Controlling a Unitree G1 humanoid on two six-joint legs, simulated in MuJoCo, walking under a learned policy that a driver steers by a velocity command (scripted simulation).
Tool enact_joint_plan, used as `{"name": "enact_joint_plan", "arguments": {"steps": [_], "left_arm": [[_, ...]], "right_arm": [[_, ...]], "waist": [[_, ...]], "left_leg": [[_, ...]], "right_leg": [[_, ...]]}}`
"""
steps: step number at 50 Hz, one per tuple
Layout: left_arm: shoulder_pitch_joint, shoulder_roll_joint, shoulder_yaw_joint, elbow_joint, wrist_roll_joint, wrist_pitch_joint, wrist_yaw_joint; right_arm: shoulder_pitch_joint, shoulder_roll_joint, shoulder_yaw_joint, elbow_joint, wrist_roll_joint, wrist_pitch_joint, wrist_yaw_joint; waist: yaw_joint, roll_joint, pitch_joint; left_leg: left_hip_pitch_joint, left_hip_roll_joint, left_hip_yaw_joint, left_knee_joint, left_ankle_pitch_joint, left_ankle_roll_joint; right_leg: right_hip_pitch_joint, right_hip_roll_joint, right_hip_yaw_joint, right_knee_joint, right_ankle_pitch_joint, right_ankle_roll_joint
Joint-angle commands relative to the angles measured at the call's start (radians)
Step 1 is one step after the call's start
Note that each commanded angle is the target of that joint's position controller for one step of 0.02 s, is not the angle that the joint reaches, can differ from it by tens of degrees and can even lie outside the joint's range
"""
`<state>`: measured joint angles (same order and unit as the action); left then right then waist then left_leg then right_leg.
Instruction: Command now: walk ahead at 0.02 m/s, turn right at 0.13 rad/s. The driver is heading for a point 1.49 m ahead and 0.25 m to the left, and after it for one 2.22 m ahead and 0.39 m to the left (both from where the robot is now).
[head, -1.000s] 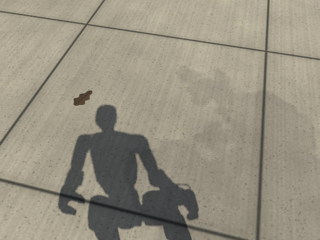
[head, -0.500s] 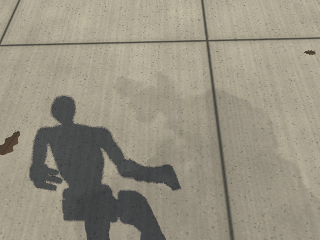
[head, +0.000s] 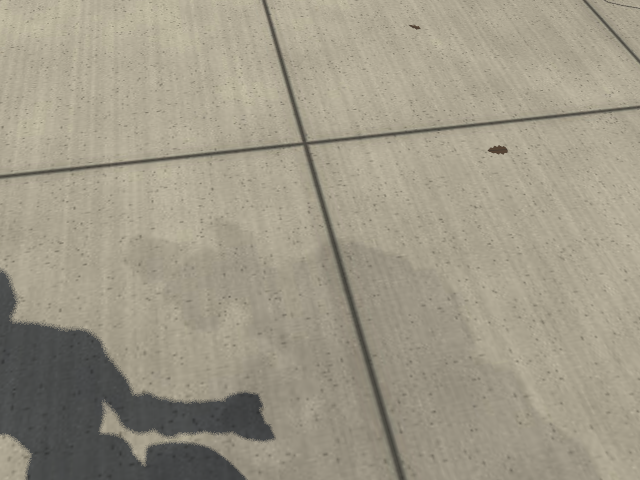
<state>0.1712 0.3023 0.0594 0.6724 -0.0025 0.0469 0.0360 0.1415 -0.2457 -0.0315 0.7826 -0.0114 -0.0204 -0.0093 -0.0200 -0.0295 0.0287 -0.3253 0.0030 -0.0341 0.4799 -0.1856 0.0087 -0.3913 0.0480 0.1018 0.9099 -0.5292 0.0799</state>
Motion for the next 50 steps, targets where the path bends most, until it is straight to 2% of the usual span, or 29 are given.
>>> {"name": "enact_joint_plan", "arguments": {"steps": [1, 3, 4, 5, 6, 7, 8, 9, 11, 15, 25, 39, 40, 41, 42, 43, 44, 45, 46, 47, 48, 49, 50], "left_arm": [[0.038, 0.024, 0.006, -0.037, -0.005, -0.007, -0.003], [0.057, 0.037, 0.013, -0.016, -0.008, -0.008, -0.005], [0.074, 0.036, 0.014, -0.002, -0.005, -0.009, -0.006], [0.064, 0.053, 0.015, -0.002, 0.005, -0.009, -0.007], [0.058, 0.094, 0.021, -0.014, 0.019, -0.009, -0.003], [0.043, 0.146, 0.034, -0.005, 0.022, -0.008, -0.004], [0.033, 0.088, 0.023, -0.003, 0.025, -0.014, -0.014], [0.024, 0.051, 0.011, -0.001, 0.031, -0.022, -0.019], [0.028, 0.057, 0.010, 0.009, 0.029, -0.040, -0.020], [0.070, 0.049, 0.005, 0.033, 0.019, -0.059, -0.013], [0.105, 0.031, -0.002, 0.081, 0.013, -0.069, -0.011], [0.136, 0.018, -0.008, 0.183, 0.009, -0.069, -0.006], [0.155, 0.013, -0.009, 0.199, 0.008, -0.067, -0.005], [0.163, 0.031, -0.003, 0.208, 0.003, -0.063, -0.002], [0.165, 0.062, 0.006, 0.208, -0.003, -0.060, 0.000], [0.185, 0.088, 0.013, 0.208, -0.008, -0.061, 0.002], [0.197, 0.120, 0.022, 0.210, -0.014, -0.068, 0.002], [0.202, 0.132, 0.028, 0.215, -0.020, -0.079, 0.004], [0.187, 0.121, 0.026, 0.213, -0.018, -0.090, 0.004], [0.165, 0.109, 0.023, 0.208, -0.020, -0.097, 0.002], [0.132, 0.104, 0.022, 0.202, -0.027, -0.098, -0.001], [0.084, 0.103, 0.022, 0.193, -0.034, -0.095, -0.004], [0.068, 0.088, 0.017, 0.185, -0.030, -0.094, -0.007]], "right_arm": [[-0.033, -0.147, -0.036, -0.048, 0.003, 0.008, -0.004], [-0.023, -0.155, -0.036, -0.038, 0.010, 0.013, -0.003], [-0.023, -0.148, -0.032, -0.033, 0.016, 0.012, -0.001], [0.006, -0.139, -0.027, -0.023, 0.017, 0.007, 0.001], [0.018, -0.127, -0.020, -0.019, 0.006, -0.003, 0.006], [0.048, -0.111, -0.018, -0.018, -0.006, -0.014, 0.013], [0.011, -0.105, -0.014, -0.008, -0.012, -0.017, 0.014], [-0.018, -0.111, -0.016, -0.006, -0.011, -0.015, 0.013], [-0.021, -0.112, -0.019, 0.006, -0.004, -0.007, 0.002], [0.001, -0.108, -0.022, 0.039, 0.001, -0.001, -0.008], [0.016, -0.109, -0.030, 0.133, 0.008, 0.013, -0.020], [0.030, -0.104, -0.032, 0.241, 0.012, 0.025, -0.035], [0.047, -0.091, -0.029, 0.255, 0.012, 0.027, -0.036], [0.048, -0.088, -0.029, 0.261, 0.016, 0.028, -0.036], [0.037, -0.088, -0.030, 0.258, 0.022, 0.025, -0.035], [0.006, -0.086, -0.030, 0.242, 0.024, 0.015, -0.032], [-0.024, -0.078, -0.028, 0.221, 0.030, -0.002, -0.025], [-0.046, -0.072, -0.025, 0.204, 0.035, -0.022, -0.017], [-0.046, -0.074, -0.027, 0.198, 0.043, -0.039, -0.007], [-0.032, -0.071, -0.026, 0.199, 0.048, -0.055, 0.002], [0.007, -0.067, -0.027, 0.211, 0.050, -0.068, 0.012], [0.102, -0.065, -0.033, 0.254, 0.049, -0.075, 0.017], [0.198, -0.080, -0.045, 0.303, 0.038, -0.076, 0.020]], "waist": [[0.013, 0.223, -0.135], [0.019, 0.222, -0.144], [0.032, 0.213, -0.135], [0.024, 0.191, -0.127], [0.013, 0.129, -0.131], [-0.034, -0.018, -0.114], [-0.010, -0.050, -0.095], [-0.002, -0.040, -0.059], [0.000, -0.046, -0.018], [0.001, -0.032, -0.014], [0.005, 0.020, -0.020], [0.004, 0.022, -0.005], [0.005, 0.011, -0.024], [0.011, -0.010, -0.004], [0.022, -0.052, 0.028], [0.040, -0.101, 0.070], [0.052, -0.158, 0.112], [0.057, -0.175, 0.157], [0.047, -0.171, 0.179], [0.032, -0.160, 0.180], [0.003, -0.138, 0.161], [-0.047, -0.110, 0.123], [-0.077, -0.071, 0.077]], "left_leg": [[0.150, 0.176, -0.158, -0.102, 0.407, 0.181], [0.156, 0.178, -0.166, -0.085, 0.332, 0.180], [0.133, 0.168, -0.160, -0.080, 0.266, 0.162], [0.094, 0.156, -0.163, -0.086, 0.177, 0.124], [0.031, 0.137, -0.145, -0.068, 0.073, 0.070], [0.019, 0.055, -0.055, -0.054, -0.053, 0.019], [0.086, 0.026, -0.011, -0.030, -0.072, -0.021], [0.105, 0.023, -0.009, -0.017, -0.045, -0.033], [0.110, 0.029, -0.014, -0.001, 0.008, -0.024], [0.122, 0.032, -0.019, 0.006, 0.058, -0.020], [0.153, 0.035, -0.024, 0.005, 0.124, -0.036], [0.160, 0.032, -0.021, -0.011, 0.128, -0.035], [0.165, 0.016, -0.001, -0.006, 0.039, -0.034], [0.133, -0.016, 0.032, 0.028, -0.105, -0.030], [0.070, -0.047, 0.069, 0.087, -0.248, -0.024], [-0.016, -0.056, 0.089, 0.163, -0.303, -0.019], [-0.094, -0.044, 0.092, 0.251, -0.284, -0.007], [-0.134, -0.002, 0.055, 0.310, -0.264, 0.012], [-0.178, 0.027, 0.032, 0.329, -0.286, 0.032], [-0.182, 0.044, 0.027, 0.285, -0.312, 0.052], [-0.102, 0.044, 0.039, 0.175, -0.289, 0.068], [0.090, 0.013, 0.079, 0.036, -0.161, 0.070], [0.260, -0.024, 0.086, -0.001, -0.057, 0.050]], "right_leg": [[0.073, -0.034, -0.055, -0.194, 0.079, 0.014], [0.151, -0.033, -0.072, -0.370, 0.215, -0.003], [0.210, -0.026, -0.087, -0.492, 0.314, -0.021], [0.265, -0.039, -0.064, -0.540, 0.377, -0.045], [0.328, -0.111, 0.007, -0.519, 0.466, -0.076], [0.272, -0.147, 0.041, -0.472, 0.430, -0.123], [0.171, -0.137, 0.044, -0.501, 0.278, -0.142], [0.122, -0.127, 0.043, -0.522, 0.208, -0.134], [0.088, -0.111, 0.029, -0.524, 0.232, -0.108], [0.096, -0.103, 0.020, -0.503, 0.297, -0.100], [0.127, -0.086, 0.001, -0.491, 0.379, -0.104], [0.145, -0.068, -0.028, -0.506, 0.398, -0.098], [0.153, -0.063, -0.031, -0.523, 0.294, -0.103], [0.144, -0.064, -0.015, -0.546, 0.121, -0.120], [0.130, -0.092, 0.038, -0.585, -0.082, -0.154], [0.125, -0.160, 0.139, -0.651, -0.243, -0.199], [0.131, -0.251, 0.264, -0.718, -0.327, -0.252], [0.109, -0.318, 0.358, -0.757, -0.323, -0.297], [0.131, -0.344, 0.381, -0.760, -0.255, -0.314], [0.158, -0.343, 0.356, -0.741, -0.177, -0.307], [0.151, -0.315, 0.292, -0.709, -0.110, -0.280], [0.078, -0.257, 0.200, -0.661, -0.037, -0.243], [0.009, -0.192, 0.121, -0.570, 0.066, -0.212]]}}
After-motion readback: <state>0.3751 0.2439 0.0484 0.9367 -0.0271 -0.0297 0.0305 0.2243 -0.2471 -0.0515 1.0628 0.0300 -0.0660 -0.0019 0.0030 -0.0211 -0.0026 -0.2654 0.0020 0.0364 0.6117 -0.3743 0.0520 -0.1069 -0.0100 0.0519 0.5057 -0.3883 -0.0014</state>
